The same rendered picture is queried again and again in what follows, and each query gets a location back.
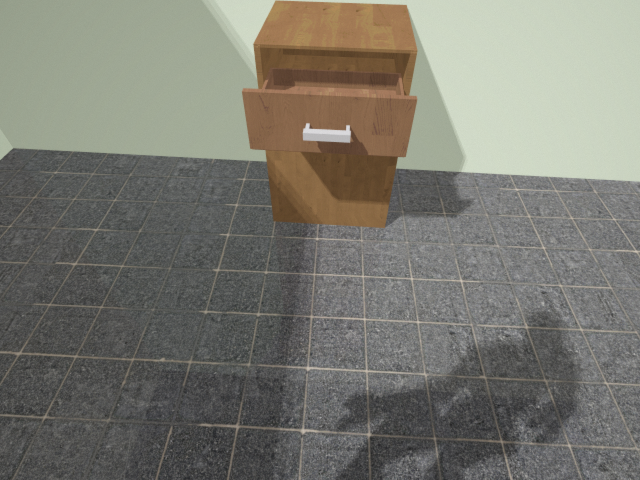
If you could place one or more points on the drawer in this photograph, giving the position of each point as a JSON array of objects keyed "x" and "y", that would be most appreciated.
[{"x": 372, "y": 103}]

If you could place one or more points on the cabinet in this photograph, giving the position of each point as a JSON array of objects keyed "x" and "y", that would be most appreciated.
[{"x": 325, "y": 188}]

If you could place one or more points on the handle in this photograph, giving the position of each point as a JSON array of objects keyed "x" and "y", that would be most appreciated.
[{"x": 326, "y": 135}]

